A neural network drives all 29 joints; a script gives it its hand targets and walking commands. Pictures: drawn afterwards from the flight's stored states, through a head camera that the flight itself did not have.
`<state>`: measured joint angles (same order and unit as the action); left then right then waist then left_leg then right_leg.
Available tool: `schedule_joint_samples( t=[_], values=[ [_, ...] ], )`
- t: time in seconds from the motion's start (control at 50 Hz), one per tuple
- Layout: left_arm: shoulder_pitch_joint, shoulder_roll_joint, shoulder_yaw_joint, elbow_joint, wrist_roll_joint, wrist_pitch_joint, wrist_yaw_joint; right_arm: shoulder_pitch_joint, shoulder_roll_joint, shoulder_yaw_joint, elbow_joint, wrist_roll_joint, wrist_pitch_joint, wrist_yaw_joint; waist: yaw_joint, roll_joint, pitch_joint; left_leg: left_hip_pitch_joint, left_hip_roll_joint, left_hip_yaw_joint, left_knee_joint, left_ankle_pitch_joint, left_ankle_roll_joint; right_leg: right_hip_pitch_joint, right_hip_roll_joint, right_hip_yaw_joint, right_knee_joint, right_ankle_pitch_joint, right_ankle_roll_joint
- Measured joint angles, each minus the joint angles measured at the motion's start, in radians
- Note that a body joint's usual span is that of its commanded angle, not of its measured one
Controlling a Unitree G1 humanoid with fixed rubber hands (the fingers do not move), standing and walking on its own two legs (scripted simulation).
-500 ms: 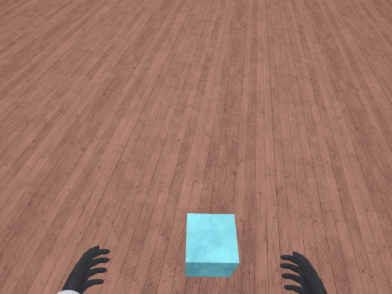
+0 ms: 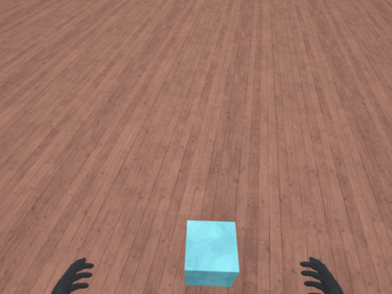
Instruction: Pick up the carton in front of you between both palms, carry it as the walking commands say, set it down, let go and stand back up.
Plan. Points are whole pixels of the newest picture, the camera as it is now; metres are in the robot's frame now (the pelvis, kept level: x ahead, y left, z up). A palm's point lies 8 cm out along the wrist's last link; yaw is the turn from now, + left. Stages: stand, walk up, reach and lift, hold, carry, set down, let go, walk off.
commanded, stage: stand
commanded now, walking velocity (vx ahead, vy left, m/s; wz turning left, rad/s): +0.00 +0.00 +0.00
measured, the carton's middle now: (209, 254) +0.41 -0.07 -0.65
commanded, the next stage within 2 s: none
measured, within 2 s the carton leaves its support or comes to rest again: neither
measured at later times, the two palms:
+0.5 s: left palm out of the picture +0.12 +0.28 -0.09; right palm out of the picture +0.13 -0.30 -0.09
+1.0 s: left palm out of the picture +0.09 +0.29 -0.09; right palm out of the picture +0.09 -0.31 -0.09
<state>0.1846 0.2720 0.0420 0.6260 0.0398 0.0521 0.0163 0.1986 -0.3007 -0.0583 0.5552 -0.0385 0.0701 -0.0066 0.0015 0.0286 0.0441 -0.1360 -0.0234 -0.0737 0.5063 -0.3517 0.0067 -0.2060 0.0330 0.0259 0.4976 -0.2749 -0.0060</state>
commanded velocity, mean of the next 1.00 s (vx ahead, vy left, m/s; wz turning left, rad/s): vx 0.00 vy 0.00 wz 0.00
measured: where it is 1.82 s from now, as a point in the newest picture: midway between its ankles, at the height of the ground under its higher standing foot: outside the picture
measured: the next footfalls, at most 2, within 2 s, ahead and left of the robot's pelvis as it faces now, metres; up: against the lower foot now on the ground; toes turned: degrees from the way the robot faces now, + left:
none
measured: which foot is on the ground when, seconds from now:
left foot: down 0.00-1.00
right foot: down 0.00-1.00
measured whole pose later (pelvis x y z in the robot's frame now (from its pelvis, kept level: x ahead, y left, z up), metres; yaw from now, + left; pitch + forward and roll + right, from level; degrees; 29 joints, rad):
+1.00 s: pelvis -0.01 -0.01 +0.01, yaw +1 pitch -2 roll +0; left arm 0.13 0.35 0.03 0.96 0.02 -0.01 0.01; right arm 0.19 -0.38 -0.01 0.86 -0.03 -0.01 -0.02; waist 0.01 0.02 0.02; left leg -0.08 -0.01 -0.08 0.40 -0.27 -0.01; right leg -0.16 0.03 0.01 0.41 -0.21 -0.02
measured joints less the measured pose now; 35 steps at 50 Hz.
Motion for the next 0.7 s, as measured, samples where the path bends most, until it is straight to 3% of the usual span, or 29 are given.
schedule_joint_samples(
  t=[0.24,0.7],
  values=[
    [-0.011,0.046,0.003,0.144,0.000,-0.042,0.010,0.003,-0.034,0.012,0.115,-0.003,-0.045,-0.013,0.007,0.001,-0.037,-0.005,0.009,-0.010,-0.006,-0.005,-0.012,-0.007,0.005,-0.016,0.004,-0.013,-0.014],
    [-0.047,0.067,-0.007,0.267,-0.010,-0.057,0.002,0.006,-0.060,0.038,0.230,0.004,-0.071,-0.021,0.005,-0.009,-0.034,0.034,0.009,-0.006,-0.068,0.040,-0.014,0.029,-0.002,-0.017,-0.046,0.024,-0.015]
  ],
)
